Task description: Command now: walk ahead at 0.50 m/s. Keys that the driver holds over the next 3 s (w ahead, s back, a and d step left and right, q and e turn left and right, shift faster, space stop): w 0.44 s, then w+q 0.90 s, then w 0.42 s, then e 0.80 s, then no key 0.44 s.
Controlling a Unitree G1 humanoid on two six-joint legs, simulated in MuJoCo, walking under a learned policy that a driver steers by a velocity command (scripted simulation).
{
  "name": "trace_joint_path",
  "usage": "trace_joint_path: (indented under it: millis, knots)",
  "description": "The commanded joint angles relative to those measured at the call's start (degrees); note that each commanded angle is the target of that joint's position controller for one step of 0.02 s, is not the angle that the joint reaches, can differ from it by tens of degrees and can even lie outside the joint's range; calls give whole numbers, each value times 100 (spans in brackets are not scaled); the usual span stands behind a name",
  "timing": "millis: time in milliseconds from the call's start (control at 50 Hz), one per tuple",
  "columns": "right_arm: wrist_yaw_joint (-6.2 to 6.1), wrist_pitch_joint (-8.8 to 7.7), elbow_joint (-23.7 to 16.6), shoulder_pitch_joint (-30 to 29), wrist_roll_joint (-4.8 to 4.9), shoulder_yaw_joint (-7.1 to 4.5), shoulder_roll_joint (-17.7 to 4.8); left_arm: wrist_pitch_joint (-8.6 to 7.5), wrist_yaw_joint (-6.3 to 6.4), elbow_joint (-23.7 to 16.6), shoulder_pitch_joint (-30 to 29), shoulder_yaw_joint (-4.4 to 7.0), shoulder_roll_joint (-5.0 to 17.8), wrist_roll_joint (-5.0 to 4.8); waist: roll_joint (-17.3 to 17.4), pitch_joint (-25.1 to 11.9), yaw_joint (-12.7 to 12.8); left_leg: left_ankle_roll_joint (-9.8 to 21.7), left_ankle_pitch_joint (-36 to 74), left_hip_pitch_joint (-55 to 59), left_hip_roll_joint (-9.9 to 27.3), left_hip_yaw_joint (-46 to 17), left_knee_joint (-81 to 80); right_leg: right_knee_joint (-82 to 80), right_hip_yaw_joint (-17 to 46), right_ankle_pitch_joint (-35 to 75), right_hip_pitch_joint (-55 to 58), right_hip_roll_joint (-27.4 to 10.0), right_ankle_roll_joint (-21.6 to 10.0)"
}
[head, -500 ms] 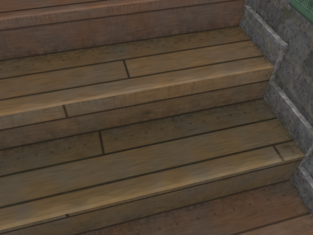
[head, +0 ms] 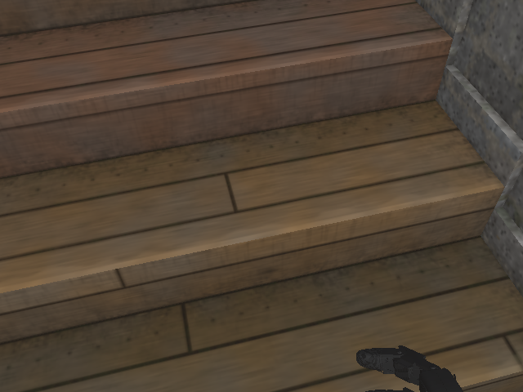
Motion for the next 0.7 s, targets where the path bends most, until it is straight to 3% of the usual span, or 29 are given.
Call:
trace_joint_path:
  millis: [20,40,60,80,100,120,160,180,200,220,240,260,280,300,320,380,400,440,460,480,500,520,540,560,580,600,620,660,700]
  knots:
    - [-283,229,1201,3303,-211,-707,-1537,-440,-559,-788,-700,254,445,-19,1697,-1034,-1127,1714,-2286,4246,2111,-7863,-6194,7402,1821,-879,-3928,956,-367]
    - [-277,259,1237,1889,-88,-762,-1356,-343,-439,-1611,-1326,369,403,395,711,772,-165,1130,-3309,2341,1609,-6031,-5383,7649,1111,-742,-4643,279,-270]
    - [-206,139,1444,1626,-201,-666,-840,-265,-261,-2021,-1871,278,111,258,240,1299,-30,740,-2364,1488,1583,-4741,-5117,7921,780,-915,-4957,274,-281]
    - [-168,24,1712,1586,-301,-571,-312,-164,-129,-2142,-1617,209,-126,159,-101,1313,375,262,-1370,1336,1240,-3624,-5028,7941,722,-840,-5045,211,-236]
    - [-35,-83,1542,893,-444,-505,-65,-23,-390,-1799,-1523,80,-100,109,360,1048,187,519,-67,1335,838,-2664,-4885,8378,1607,47,-5245,497,-774]
    - [46,-148,1674,1038,-453,-436,43,26,-555,-1747,-1148,96,-22,208,215,775,478,571,571,1333,747,-2304,-5073,7982,1275,258,-5324,406,-879]
    - [63,-187,1973,1721,-657,-517,-321,-5,-702,-1759,-1183,48,52,223,463,266,400,624,1194,1981,624,-1761,-5291,8386,785,314,-5911,450,-978]
    - [-10,-293,2267,2148,3,-664,-542,14,-264,-2023,-1257,79,-220,120,-25,575,650,150,824,1740,858,-1668,-5291,7441,565,327,-5201,272,-239]
    - [-78,-344,2280,2144,110,-598,-575,38,-127,-2097,-1514,90,-1,51,-190,759,595,136,955,1385,791,-1487,-5511,6854,242,466,-5072,154,59]
    - [89,-287,1818,1925,-783,-538,-764,53,-565,-1781,-1732,113,540,4,989,-221,185,493,1502,1866,517,-1131,-5604,8025,26,938,-5523,160,-334]
    - [-65,-357,2260,2534,-11,-691,-684,103,-194,-2097,-1792,219,122,49,160,503,320,535,1171,2178,1073,-1829,-5586,7965,-88,302,-5607,29,189]
    - [99,-221,2244,3169,-837,-471,-558,129,-552,-1939,-2331,-40,199,132,1114,-39,-361,916,1536,3123,955,-1958,-5564,9816,87,156,-7129,186,-419]
    - [151,-135,2437,3572,-913,-460,-434,15,-595,-2054,-2556,-56,77,204,857,357,-426,953,1467,4286,1349,-2332,-5477,10077,470,-418,-8483,67,-662]
    - [-54,-321,2282,3291,21,-713,-812,-19,-152,-2496,-2719,114,-73,78,125,810,30,701,892,3809,1464,-2396,-5780,9086,143,-977,-7548,-182,-53]
    - [131,-199,2648,3954,-825,-344,-256,-58,-320,-2405,-3408,-145,255,115,533,298,-717,978,1486,5205,1591,-2659,-5509,9655,636,-805,-9262,-133,-681]
    - [153,-56,2911,4118,-1078,-253,-59,-166,-391,-2779,-3923,-312,44,28,313,816,-467,837,1929,5675,1903,-2347,-5965,9207,288,-1033,-10080,-435,-1029]
    - [-83,-322,2421,3285,19,-558,-971,-142,-187,-3355,-4539,-174,-86,-117,158,1522,-171,367,1200,3354,1429,-1558,-6948,8032,-777,-2092,-7768,-395,-106]
    - [-412,-368,2568,3396,345,-539,-884,82,-205,-3565,-4397,-243,-104,-141,36,1514,-207,539,2015,2132,1482,-1411,-8242,6187,-1027,-1489,-5182,-718,62]
    - [-448,-305,2518,3094,369,-532,-811,206,-149,-3342,-3820,-296,-296,-271,148,1321,-150,612,3319,1731,1211,-955,-8215,5177,-1505,-1588,-3592,-473,-59]
    - [368,-321,2794,3988,-568,-308,-790,405,-714,-3810,-5178,-470,-394,36,1835,-470,63,949,6967,1885,1754,-1238,-7229,5776,-982,-1537,-2541,212,-104]
    - [670,-374,2586,3262,-434,-622,-1678,495,-889,-3513,-4266,-265,193,20,1704,-383,632,940,10133,3641,1777,-918,-6313,4908,-1076,-1750,-3212,411,-75]
    - [683,-445,2369,3165,-209,-779,-1999,448,-865,-3225,-3630,-156,531,94,1405,-778,744,881,11239,4566,1631,-788,-5812,3497,-1533,-1294,-2832,697,-26]
    - [667,-451,2514,3297,-194,-892,-2030,317,-737,-2842,-2601,50,866,147,1423,-1209,894,676,11040,4631,1448,-824,-4517,2588,-1092,-1211,-1580,722,-221]
    - [755,-426,2714,4318,-547,-691,-1107,221,-640,-2225,-1245,-3,889,190,224,-2789,845,519,8904,2192,966,-1470,-2580,2695,1152,787,1550,-325,-1237]
    - [859,-307,2669,4300,-515,-681,-727,323,-517,-1548,497,172,1273,363,-846,-3252,1205,207,3068,819,72,-2095,-1209,774,4104,782,2775,-1578,-1722]
    - [891,-192,2545,3406,-84,-847,-657,184,-454,-1145,1099,444,1612,379,-674,-1985,1434,107,3464,5,-88,-2719,1611,-307,5246,-1566,1323,-1934,-1487]
    - [711,-208,2442,2856,73,-885,-480,-50,-417,-916,452,442,1531,170,-832,-958,1086,30,3646,-602,64,-2776,2797,-407,4529,-2831,69,-1770,-1117]
    - [305,-253,2137,2088,-146,-728,-127,-253,-362,-926,-1146,229,482,48,-133,-669,379,263,3604,-958,276,-2415,4292,-270,3064,-2442,-919,-1616,-1156]
    - [252,-65,1833,1662,-68,-658,-68,-268,-374,-794,-1839,-85,-529,179,320,-353,-122,775,3610,-1338,365,-2527,4555,-497,2012,-1449,-1548,-1542,-807]
Next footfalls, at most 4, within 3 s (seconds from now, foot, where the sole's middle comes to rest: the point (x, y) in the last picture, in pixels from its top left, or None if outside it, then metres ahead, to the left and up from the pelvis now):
0.54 right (364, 351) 0.50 -0.17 -0.48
1.10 left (234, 197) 0.77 0.10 -0.31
1.58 right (279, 37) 1.12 -0.01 -0.14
2.20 left None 1.33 0.33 0.03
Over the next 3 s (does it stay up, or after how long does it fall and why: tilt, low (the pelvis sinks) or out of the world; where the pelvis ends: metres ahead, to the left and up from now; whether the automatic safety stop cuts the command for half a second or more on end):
stays up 1.29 0.21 0.78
